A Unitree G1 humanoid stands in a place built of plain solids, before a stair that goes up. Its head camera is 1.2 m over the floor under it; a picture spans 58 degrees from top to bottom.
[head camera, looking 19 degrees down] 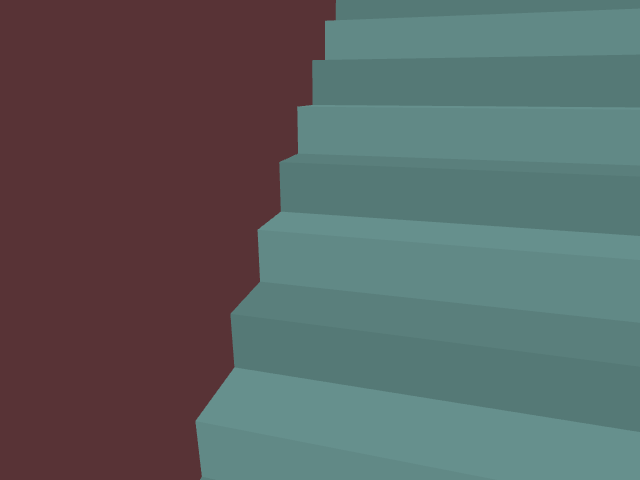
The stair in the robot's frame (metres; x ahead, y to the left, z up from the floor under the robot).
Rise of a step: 0.19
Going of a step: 0.24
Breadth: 1.54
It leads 14 degrees to the right of straight ahead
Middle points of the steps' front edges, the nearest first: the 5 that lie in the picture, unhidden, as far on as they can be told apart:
0.96 -0.48 0.57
1.20 -0.54 0.76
1.43 -0.60 0.95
1.66 -0.65 1.14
1.90 -0.71 1.33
